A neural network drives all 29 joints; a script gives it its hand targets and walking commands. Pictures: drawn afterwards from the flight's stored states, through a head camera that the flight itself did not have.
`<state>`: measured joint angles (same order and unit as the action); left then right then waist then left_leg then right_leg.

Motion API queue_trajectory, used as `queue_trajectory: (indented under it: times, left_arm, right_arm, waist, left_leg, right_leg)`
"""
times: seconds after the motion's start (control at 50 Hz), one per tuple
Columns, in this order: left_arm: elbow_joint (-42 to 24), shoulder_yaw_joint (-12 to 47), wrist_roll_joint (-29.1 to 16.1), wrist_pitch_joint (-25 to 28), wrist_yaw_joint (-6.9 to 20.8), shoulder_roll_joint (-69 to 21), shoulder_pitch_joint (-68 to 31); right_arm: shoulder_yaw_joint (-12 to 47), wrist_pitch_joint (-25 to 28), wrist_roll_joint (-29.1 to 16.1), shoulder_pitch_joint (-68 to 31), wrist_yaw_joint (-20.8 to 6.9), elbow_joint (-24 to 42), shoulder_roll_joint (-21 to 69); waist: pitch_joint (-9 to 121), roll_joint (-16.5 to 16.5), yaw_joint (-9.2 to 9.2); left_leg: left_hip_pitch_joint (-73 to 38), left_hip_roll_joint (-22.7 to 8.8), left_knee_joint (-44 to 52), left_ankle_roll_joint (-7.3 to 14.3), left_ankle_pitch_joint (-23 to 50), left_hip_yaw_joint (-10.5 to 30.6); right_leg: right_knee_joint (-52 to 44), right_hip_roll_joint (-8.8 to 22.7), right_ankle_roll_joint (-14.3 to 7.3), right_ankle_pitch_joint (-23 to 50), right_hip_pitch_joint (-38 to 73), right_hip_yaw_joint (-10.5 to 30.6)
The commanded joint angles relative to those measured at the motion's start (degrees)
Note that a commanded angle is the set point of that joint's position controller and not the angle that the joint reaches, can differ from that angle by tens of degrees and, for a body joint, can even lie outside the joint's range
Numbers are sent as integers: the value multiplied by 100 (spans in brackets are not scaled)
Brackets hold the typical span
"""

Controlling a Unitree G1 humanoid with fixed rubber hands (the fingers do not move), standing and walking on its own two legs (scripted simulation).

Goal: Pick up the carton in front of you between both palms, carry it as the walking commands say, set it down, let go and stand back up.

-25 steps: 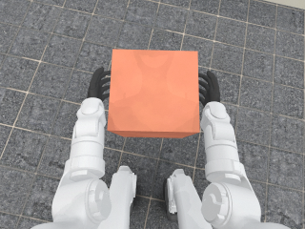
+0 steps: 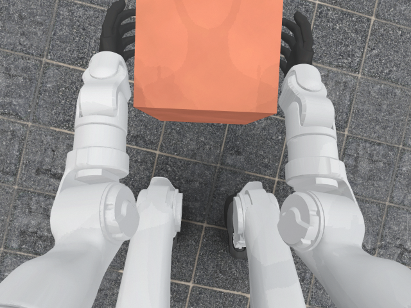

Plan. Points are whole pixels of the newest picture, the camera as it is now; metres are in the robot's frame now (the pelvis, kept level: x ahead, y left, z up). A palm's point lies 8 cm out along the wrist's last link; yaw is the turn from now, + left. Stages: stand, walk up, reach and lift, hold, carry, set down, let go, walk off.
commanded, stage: set down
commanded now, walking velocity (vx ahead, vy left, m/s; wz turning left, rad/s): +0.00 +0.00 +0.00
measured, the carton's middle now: (206, 66) +0.53 +0.03 -0.18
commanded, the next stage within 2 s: none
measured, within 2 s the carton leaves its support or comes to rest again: rests again in 0.86 s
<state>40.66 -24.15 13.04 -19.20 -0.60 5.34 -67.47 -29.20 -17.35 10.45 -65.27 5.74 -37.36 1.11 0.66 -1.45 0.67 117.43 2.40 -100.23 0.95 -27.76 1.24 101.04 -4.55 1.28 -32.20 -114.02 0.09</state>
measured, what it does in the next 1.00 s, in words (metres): lowers itself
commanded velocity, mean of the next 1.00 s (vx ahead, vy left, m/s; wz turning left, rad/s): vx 0.00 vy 0.00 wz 0.00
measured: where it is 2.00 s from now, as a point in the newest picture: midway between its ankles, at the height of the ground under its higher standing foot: (203, 233)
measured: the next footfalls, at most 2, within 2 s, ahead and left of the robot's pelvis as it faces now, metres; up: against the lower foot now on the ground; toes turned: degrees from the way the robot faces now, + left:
none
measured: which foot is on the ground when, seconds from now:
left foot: down 0.00-1.00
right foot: down 0.00-1.00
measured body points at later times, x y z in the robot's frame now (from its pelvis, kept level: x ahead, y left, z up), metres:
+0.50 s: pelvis +0.00 +0.00 -0.09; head +0.38 +0.04 +0.13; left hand +0.57 +0.19 -0.27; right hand +0.57 -0.11 -0.27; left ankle +0.10 +0.11 -0.46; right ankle +0.09 -0.12 -0.46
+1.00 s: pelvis -0.01 +0.00 -0.13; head +0.37 +0.02 +0.10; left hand +0.57 +0.19 -0.30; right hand +0.57 -0.12 -0.30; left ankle +0.10 +0.11 -0.46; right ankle +0.09 -0.12 -0.46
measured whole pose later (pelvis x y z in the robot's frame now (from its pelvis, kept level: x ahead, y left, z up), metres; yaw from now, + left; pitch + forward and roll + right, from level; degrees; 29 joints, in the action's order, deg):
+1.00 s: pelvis -0.01 +0.00 -0.13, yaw -1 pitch +34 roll -1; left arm 57.1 -14.2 1.0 -15.5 0.6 20.2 -89.6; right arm -17.5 -13.8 -2.7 -86.7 9.4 -53.1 -11.4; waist -26.8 -2.2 2.3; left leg 127.8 0.7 -126.9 1.3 -33.2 -0.2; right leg 128.2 -7.0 1.8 -37.6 -124.8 -0.6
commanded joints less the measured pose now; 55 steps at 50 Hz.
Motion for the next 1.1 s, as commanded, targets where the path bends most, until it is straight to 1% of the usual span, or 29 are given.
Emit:
queue_trajectory:
  times: [0.0, 0.14, 0.28, 0.4, 0.44, 0.54, 0.56, 0.6, 0.7, 0.8, 0.88, 0.96, 1.08]
  left_arm:
    - [91, 2605, -745, 158, 1242, -5045, -3456]
    - [130, 2662, -918, 206, 1242, -4679, -3977]
    - [132, 2871, -1258, 274, 1241, -4277, -4505]
    - [259, 2946, -1531, 347, 1293, -3926, -4904]
    - [246, 3014, -1660, 385, 1310, -3857, -5046]
    - [-95, 3355, -2108, 423, 1310, -3845, -5474]
    - [-125, 3372, -2146, 416, 1318, -3910, -5461]
    - [12, 3325, -2144, 405, 1360, -3969, -5291]
    - [579, 3009, -1947, 437, 1484, -4006, -4923]
    - [767, 2788, -1836, 504, 1544, -3803, -5057]
    - [742, 2758, -1891, 568, 1543, -3578, -5334]
    - [1059, 2598, -1801, 537, 1555, -3405, -5256]
    - [1553, 2273, -1551, 474, 1681, -3260, -4949]
  right_arm:
    - [2872, 68, -717, -3927, -1338, -167, 4871]
    - [2916, 123, -911, -4453, -1314, -178, 4530]
    - [3154, 213, -1257, -5015, -1225, -166, 4170]
    - [3272, 301, -1518, -5425, -1162, -277, 3876]
    - [3352, 345, -1636, -5591, -1134, -233, 3817]
    - [3758, 398, -2034, -6062, -1031, 160, 3849]
    - [3799, 393, -2055, -6045, -1021, 159, 3903]
    - [3804, 387, -2059, -5941, -1021, 60, 3994]
    - [3548, 423, -1948, -5698, -1086, -367, 4037]
    - [3295, 460, -1853, -5740, -1123, -606, 3923]
    - [3283, 501, -1894, -5954, -1118, -628, 3779]
    - [3221, 482, -1855, -5980, -1146, -870, 3597]
    - [2869, 400, -1659, -5592, -1298, -1333, 3418]
  waist:
    - [6232, 356, 74]
    - [6222, 361, 105]
    - [6244, 375, 145]
    - [5948, 371, 175]
    - [6003, 361, 185]
    - [6881, 351, 250]
    - [6915, 289, 284]
    - [6630, 179, 304]
    - [5441, 81, 312]
    - [4771, 10, 361]
    - [4609, -67, 420]
    - [3977, -210, 465]
    - [2741, -118, 422]
  left_leg:
    - [-4250, 578, 487, -191, 1904, -214]
    - [-4083, 500, -90, -178, 2050, -214]
    - [-4144, 413, -707, -159, 2287, -201]
    - [-4059, 339, -1201, -110, 2417, -192]
    - [-4102, 314, -1362, -92, 2530, -193]
    - [-4613, 285, -1700, -54, 3181, -192]
    - [-4493, 293, -1722, -50, 3226, -198]
    - [-4276, 291, -1791, -25, 3275, -170]
    - [-3451, 270, -1856, 13, 2760, -182]
    - [-2762, 244, -1853, 34, 2121, -230]
    - [-2636, 224, -1892, 59, 1844, -237]
    - [-2442, 199, -1891, 90, 1421, -224]
    - [-2156, 182, -1900, 134, 877, -175]
  right_leg:
    - [-581, -656, 64, 1443, 2048, -368]
    - [-6, -612, 59, 1472, 1688, -424]
    - [565, -545, 44, 1574, 1559, -456]
    - [993, -491, -1, 1650, 1491, -433]
    - [1135, -477, -16, 1758, 1570, -422]
    - [1432, -467, -59, 2274, 2009, -401]
    - [1487, -473, -71, 2376, 2127, -387]
    - [1566, -484, -70, 2443, 2060, -367]
    - [1624, -480, -68, 2112, 1630, -303]
    - [1691, -472, -90, 1795, 1661, -265]
    - [1754, -444, -107, 1627, 1741, -255]
    - [1760, -405, -109, 1198, 1554, -271]
    - [1753, -381, -155, 590, 1011, -248]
